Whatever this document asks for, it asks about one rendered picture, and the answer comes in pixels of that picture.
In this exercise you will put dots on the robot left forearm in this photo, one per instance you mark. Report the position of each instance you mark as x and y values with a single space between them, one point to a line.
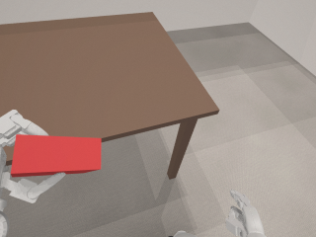
4 220

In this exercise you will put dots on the sponge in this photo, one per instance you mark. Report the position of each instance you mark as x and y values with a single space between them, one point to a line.
45 155

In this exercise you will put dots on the robot left hand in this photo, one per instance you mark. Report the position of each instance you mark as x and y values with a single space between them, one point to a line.
12 124

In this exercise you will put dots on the table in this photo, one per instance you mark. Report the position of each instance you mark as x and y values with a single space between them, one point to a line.
102 77

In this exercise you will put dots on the robot right hand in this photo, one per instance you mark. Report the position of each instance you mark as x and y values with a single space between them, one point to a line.
247 221

